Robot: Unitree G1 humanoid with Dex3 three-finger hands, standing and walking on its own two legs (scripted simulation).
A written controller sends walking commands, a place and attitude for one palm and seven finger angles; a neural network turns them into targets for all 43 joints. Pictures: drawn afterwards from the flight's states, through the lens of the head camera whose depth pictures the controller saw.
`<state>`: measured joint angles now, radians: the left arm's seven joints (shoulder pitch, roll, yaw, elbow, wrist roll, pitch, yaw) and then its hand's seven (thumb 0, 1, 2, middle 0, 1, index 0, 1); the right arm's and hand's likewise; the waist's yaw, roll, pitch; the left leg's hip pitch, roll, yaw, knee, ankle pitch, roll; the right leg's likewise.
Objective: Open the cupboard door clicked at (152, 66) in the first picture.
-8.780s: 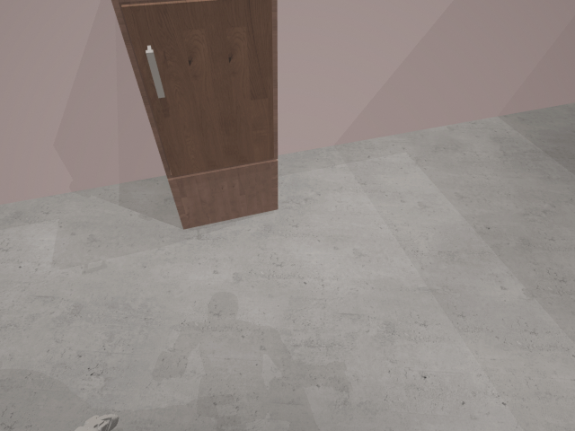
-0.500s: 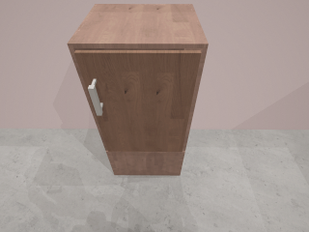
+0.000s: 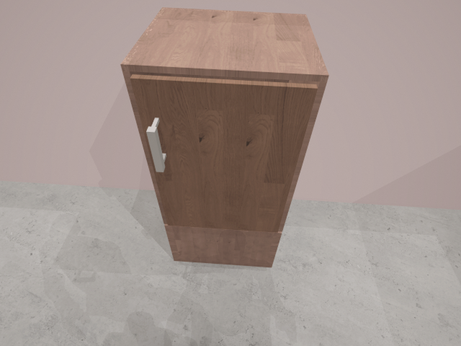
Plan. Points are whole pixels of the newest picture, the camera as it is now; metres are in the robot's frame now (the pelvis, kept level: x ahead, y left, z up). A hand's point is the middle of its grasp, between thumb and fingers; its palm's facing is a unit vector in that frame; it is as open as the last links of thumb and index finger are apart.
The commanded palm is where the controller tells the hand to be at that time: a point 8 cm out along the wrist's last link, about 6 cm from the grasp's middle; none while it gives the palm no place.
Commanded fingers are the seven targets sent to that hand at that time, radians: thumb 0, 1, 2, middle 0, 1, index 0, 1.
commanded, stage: look again from close up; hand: left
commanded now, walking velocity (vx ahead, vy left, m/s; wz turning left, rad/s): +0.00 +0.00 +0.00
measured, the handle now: (158, 145) +0.57 +0.22 +0.00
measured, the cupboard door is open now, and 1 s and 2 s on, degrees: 0 0 0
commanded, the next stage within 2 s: raise the hand with hooked fingers in 0.16 s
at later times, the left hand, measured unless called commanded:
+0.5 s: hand (132, 268) +0.25 +0.19 +0.00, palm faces +0.19 -0.98 -0.06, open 7.7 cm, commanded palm +0.14 +0.25 -0.05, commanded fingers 0.00 0.60 0.77 -0.22 -0.50 -0.22 -0.50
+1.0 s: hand (124, 281) +0.24 +0.21 -0.04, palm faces -0.12 -0.99 -0.01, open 10.5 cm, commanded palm +0.20 +0.28 -0.03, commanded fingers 0.00 0.01 0.52 -0.26 -0.87 -0.26 -0.87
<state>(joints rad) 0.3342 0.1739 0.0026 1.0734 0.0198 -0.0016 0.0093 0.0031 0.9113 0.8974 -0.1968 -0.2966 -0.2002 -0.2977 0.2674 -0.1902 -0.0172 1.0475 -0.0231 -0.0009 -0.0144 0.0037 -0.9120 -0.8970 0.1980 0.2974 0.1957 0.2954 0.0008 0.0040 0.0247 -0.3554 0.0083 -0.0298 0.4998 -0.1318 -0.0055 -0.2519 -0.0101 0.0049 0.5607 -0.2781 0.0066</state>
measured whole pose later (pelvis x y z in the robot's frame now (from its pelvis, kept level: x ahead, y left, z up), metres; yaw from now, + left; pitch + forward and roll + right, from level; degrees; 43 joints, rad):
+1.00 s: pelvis +0.03 +0.00 -0.09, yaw -1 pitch +14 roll -4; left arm 0.39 0.30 0.27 -0.06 -0.36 -0.27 -0.48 0.01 0.24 0.61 -0.24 -0.72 -0.25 -0.73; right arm 0.17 -0.15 0.00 0.57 0.04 -0.19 -0.07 0.01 -0.90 -0.90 0.20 0.30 0.20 0.30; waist 0.02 0.05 -0.13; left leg -1.02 0.03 -0.10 1.23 -0.45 -0.02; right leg -0.84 0.04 -0.05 1.19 -0.59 0.01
